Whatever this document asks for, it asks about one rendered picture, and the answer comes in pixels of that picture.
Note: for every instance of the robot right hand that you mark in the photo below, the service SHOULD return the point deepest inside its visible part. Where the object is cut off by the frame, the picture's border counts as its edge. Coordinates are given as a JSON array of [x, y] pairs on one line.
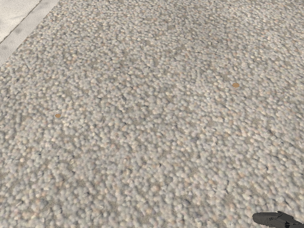
[[276, 220]]

